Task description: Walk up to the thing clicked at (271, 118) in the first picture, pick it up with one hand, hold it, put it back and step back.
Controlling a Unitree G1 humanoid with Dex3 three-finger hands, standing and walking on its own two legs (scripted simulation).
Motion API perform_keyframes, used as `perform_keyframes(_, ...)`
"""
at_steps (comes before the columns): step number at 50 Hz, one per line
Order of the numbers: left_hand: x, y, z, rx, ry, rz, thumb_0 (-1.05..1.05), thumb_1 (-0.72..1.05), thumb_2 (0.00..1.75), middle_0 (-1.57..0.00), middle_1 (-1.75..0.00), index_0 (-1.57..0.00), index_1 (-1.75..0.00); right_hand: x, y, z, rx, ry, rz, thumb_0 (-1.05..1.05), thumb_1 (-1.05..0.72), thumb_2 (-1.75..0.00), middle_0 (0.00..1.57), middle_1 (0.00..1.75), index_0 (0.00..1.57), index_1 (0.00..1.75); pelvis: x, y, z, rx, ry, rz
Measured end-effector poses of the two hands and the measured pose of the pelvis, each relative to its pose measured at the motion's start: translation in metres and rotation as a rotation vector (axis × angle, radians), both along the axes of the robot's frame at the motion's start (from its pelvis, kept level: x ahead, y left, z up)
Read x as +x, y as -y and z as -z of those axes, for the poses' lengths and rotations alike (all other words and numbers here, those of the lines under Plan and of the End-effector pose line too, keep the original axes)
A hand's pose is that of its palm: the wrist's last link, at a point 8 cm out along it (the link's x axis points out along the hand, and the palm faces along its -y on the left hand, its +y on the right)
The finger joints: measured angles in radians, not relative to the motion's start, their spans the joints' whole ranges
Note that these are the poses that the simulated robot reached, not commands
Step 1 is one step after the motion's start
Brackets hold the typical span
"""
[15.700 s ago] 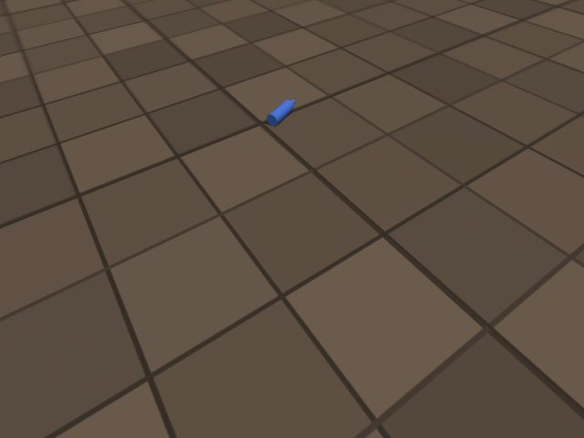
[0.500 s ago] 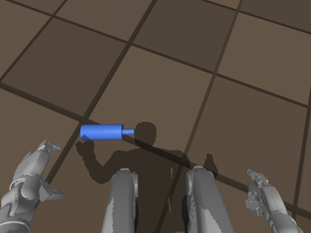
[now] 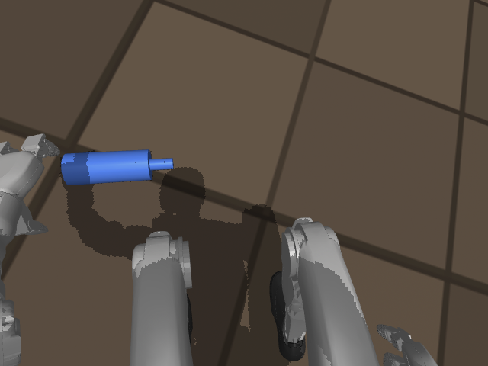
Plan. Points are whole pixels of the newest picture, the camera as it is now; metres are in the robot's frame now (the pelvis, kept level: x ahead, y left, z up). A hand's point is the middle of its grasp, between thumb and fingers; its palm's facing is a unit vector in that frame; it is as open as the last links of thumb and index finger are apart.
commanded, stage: rise first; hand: left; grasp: from above
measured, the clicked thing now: (122, 166) +0.52 +0.27 -0.35
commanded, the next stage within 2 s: none
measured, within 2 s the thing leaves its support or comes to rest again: neither
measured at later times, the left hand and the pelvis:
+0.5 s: hand (52, 180) +0.44 +0.35 -0.19, palm faces -0.46 -0.05 -0.88, open 14.1 cm; pelvis +0.01 +0.00 -0.04, yaw -1 degrees
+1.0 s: hand (63, 174) +0.46 +0.34 -0.22, palm faces -0.45 -0.07 -0.89, open 14.2 cm; pelvis +0.02 +0.00 -0.05, yaw -2 degrees
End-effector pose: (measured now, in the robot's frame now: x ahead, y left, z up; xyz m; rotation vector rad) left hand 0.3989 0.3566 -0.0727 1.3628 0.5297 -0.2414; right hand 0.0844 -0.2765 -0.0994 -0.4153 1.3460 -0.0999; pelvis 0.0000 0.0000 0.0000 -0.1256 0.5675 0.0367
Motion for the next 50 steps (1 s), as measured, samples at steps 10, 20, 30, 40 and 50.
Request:
perform_keyframes(10,0.022,0.002,0.033,0.052,0.016,0.075,0.00,-0.53,1.04,-0.07,-0.96,-0.07,-0.97,-0.010,-0.003,0.011,-0.027,-0.064,-0.006,0.01,-0.89,-0.90,0.21,0.30,0.21,0.30,0.001,-0.006,0.021,-0.021,-0.004,-0.004)
perform_keyframes(20,0.040,0.006,0.052,0.101,0.026,0.117,0.00,-0.52,1.01,-0.09,-0.96,-0.08,-0.96,-0.006,-0.006,0.028,-0.022,-0.090,-0.027,0.00,-0.90,-0.90,0.21,0.30,0.21,0.30,0.004,-0.006,0.037,-0.024,-0.008,-0.002)
perform_keyframes(30,0.053,0.008,0.066,0.109,0.022,0.124,0.00,-0.51,1.00,-0.10,-0.96,-0.10,-0.96,-0.010,-0.005,0.037,-0.021,-0.129,-0.040,0.00,-0.91,-0.90,0.21,0.30,0.21,0.30,0.009,-0.003,0.047,-0.022,-0.012,0.007)
perform_keyframes(40,0.062,0.010,0.079,0.110,0.024,0.111,0.00,-0.52,1.00,-0.09,-0.98,-0.09,-0.98,-0.016,0.001,0.041,-0.031,-0.169,-0.038,0.00,-0.91,-0.90,0.21,0.30,0.20,0.30,0.013,-0.001,0.053,-0.023,-0.019,0.015)
perform_keyframes(50,0.067,0.011,0.087,0.103,0.027,0.108,0.00,-0.54,1.01,-0.08,-1.00,-0.08,-1.00,-0.015,0.001,0.041,-0.040,-0.184,-0.039,0.00,-0.91,-0.90,0.21,0.30,0.20,0.30,0.015,-0.002,0.055,-0.032,-0.024,0.018)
